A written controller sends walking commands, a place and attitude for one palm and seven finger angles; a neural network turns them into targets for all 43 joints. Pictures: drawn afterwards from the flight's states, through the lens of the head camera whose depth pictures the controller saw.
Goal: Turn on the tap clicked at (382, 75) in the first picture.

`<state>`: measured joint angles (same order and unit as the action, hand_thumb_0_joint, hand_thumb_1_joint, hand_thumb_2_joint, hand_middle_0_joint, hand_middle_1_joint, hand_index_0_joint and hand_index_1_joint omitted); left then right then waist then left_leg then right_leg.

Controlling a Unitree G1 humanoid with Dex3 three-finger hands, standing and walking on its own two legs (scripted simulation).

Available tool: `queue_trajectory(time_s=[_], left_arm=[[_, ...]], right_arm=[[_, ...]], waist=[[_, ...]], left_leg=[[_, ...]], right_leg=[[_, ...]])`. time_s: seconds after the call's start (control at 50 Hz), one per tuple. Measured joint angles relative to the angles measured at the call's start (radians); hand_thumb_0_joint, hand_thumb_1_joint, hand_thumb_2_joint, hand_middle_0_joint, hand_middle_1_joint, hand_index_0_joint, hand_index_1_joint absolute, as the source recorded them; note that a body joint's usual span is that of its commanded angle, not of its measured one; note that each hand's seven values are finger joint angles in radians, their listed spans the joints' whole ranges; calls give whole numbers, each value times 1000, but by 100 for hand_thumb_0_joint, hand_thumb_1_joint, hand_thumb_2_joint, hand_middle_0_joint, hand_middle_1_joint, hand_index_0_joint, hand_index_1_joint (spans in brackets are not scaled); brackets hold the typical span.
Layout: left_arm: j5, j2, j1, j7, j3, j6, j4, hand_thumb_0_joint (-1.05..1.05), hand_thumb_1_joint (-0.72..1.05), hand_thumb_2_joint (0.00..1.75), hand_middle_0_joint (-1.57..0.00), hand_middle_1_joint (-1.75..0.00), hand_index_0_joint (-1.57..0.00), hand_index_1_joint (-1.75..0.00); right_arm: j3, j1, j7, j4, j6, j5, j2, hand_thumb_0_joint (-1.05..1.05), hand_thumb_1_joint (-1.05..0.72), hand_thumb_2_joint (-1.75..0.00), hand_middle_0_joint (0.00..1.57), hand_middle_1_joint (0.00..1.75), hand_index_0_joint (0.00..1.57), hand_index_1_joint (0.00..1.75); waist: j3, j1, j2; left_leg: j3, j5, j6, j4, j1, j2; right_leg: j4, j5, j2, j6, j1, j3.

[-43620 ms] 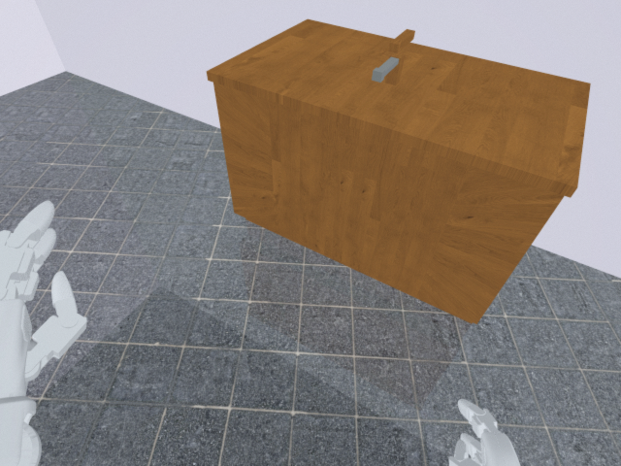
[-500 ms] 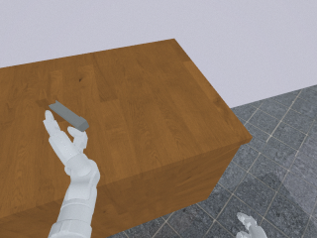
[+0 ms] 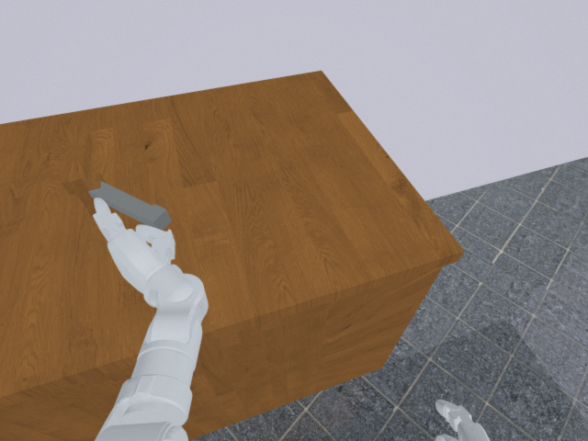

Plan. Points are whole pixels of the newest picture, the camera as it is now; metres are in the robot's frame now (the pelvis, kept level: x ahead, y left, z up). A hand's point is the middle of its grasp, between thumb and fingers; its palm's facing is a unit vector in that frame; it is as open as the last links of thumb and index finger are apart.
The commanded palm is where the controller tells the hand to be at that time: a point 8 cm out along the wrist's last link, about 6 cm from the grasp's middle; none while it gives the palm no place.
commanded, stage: push the lever round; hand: left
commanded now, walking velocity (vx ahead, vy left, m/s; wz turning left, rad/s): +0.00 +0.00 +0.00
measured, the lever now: (156, 218) +0.41 +0.23 +0.07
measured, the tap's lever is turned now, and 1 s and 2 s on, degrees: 42 74 75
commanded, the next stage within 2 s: lift the hand up off the lever in 0.86 s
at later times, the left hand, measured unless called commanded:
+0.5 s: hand (190, 215) +0.43 +0.18 +0.06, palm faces +0.82 -0.55 -0.14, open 7.7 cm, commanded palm +0.38 +0.19 +0.06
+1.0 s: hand (194, 201) +0.46 +0.18 +0.06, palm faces +0.83 -0.54 -0.15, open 7.9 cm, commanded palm +0.40 +0.19 +0.06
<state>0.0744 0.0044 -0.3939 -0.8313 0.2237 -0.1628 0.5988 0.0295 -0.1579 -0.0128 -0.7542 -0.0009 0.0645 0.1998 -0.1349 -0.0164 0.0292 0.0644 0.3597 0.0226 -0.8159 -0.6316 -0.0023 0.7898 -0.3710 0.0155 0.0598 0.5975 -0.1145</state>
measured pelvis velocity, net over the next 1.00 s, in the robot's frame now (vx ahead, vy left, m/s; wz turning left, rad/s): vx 0.01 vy -0.01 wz -0.01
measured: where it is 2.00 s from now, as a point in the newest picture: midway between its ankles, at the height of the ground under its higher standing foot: outside the picture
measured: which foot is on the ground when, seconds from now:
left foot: down 0.00-1.00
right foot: down 0.00-1.00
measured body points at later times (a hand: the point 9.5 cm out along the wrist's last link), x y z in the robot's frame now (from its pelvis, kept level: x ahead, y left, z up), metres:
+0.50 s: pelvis +0.00 -0.01 +0.00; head +0.04 -0.02 +0.44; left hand +0.38 +0.21 +0.07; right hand +0.09 -0.26 -0.14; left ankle +0.03 +0.13 -0.70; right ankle +0.01 -0.08 -0.70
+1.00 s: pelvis +0.01 -0.01 +0.00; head +0.07 -0.02 +0.44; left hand +0.41 +0.21 +0.07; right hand +0.08 -0.27 -0.14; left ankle +0.03 +0.13 -0.70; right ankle +0.01 -0.08 -0.70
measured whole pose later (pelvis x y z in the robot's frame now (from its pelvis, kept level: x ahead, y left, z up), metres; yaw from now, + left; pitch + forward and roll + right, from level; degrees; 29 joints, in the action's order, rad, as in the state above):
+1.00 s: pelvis +0.01 -0.01 +0.00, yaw -1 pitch +15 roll +0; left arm 0.17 -0.06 -0.71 -0.95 0.43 -0.16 0.92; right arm 0.05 -0.25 0.04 -0.79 0.00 0.11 0.21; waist -0.18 -0.09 0.02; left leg 0.06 0.37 0.04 -0.82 -0.72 -0.02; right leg 0.80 -0.38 0.03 0.08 0.70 -0.11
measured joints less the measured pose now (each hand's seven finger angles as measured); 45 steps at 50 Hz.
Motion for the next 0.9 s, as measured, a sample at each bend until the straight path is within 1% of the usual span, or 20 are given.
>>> queue_trajectory(time_s=[0.18, 0.34, 0.46, 0.52, 0.62, 0.9], left_arm=[[23, 1, -102, -49, 40, 9, 99, 0, 93, 92, -15, -15, -15, -15], [45, -3, -164, -86, 84, 23, 166, -1, 94, 92, -15, -15, -15, -15], [63, -9, -228, -120, 126, 21, 229, -1, 93, 92, -15, -15, -14, -15], [75, -16, -245, -123, 147, 19, 246, 0, 93, 92, -15, -15, -13, -14], [81, -34, -263, -122, 168, 15, 270, 0, 92, 92, -15, -15, -13, -14], [92, -57, -297, -120, 198, 2, 311, 1, 90, 91, -15, -15, -13, -14]], right_arm=[[3, -11, 12, -18, 0, 12, -3, 1, -91, -90, 20, 30, 20, 29], [10, -39, 27, -31, -3, 24, 1, 1, -91, -90, 20, 30, 20, 29], [14, -54, 35, -46, 1, 33, 2, 1, -91, -90, 20, 30, 20, 29], [16, -62, 39, -47, 1, 37, 1, 1, -91, -90, 20, 30, 20, 29], [17, -74, 42, -44, 0, 38, 2, 1, -91, -90, 20, 30, 20, 29], [20, -89, 49, -40, 2, 38, 7, 1, -91, -90, 20, 30, 20, 29]], waist=[[-11, -14, -1], [-22, -29, 4], [-26, -42, 3], [-32, -48, 2], [-32, -58, 2], [-36, -71, -4]], left_leg=[[4, -3, 6, -10, -34, -3], [2, -1, 10, -13, -55, -8], [5, -1, 13, -16, -75, -11], [2, 0, 15, -16, -83, -14], [-1, 2, 16, -12, -84, -17], [-3, 5, 16, -1, -83, -20]], right_leg=[[12, 0, 3, 6, 35, -4], [19, -1, 7, 11, 59, -2], [23, -2, 10, 15, 79, -5], [25, -3, 13, 17, 90, -3], [22, -4, 16, 19, 93, 0], [12, -6, 19, 19, 94, 3]])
